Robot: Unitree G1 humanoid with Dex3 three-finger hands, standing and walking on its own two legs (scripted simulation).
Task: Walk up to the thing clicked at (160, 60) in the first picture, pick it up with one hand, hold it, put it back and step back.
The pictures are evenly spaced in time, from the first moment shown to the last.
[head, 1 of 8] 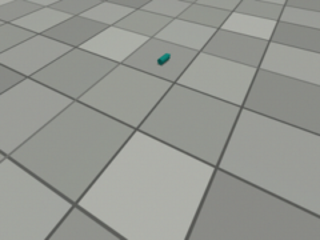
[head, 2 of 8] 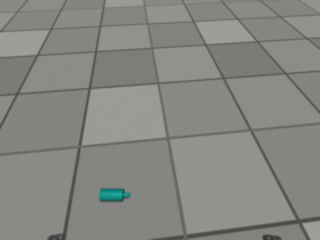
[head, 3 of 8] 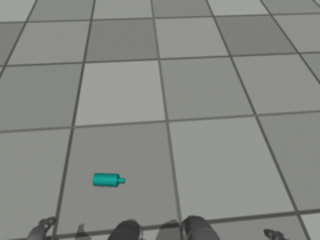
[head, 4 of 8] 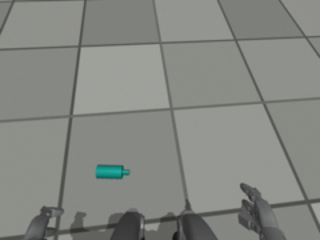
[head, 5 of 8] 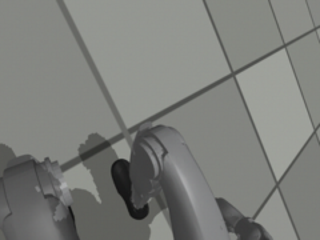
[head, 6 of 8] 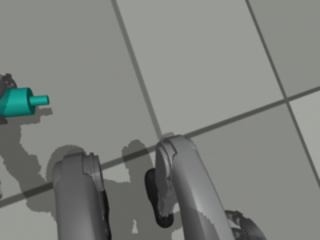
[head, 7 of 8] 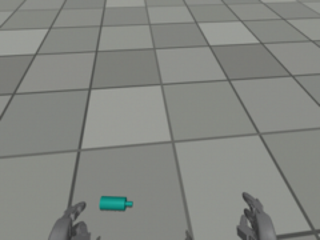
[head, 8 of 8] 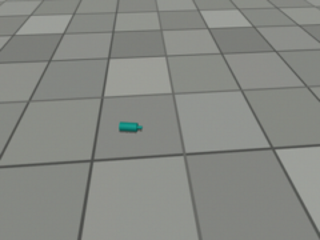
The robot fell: no
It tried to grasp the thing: yes
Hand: left
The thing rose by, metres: 0.68
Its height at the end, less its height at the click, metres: +0.00
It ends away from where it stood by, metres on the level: 0.01
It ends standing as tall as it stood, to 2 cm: yes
